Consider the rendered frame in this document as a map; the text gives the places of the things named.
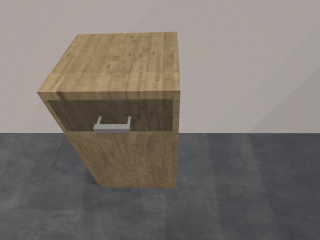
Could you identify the handle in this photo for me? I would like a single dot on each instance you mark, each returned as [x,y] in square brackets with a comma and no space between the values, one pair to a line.
[112,128]

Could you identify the drawer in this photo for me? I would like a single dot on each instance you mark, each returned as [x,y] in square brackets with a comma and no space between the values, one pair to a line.
[147,115]

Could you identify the cabinet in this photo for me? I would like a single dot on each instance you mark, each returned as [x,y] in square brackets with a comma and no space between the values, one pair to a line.
[121,66]

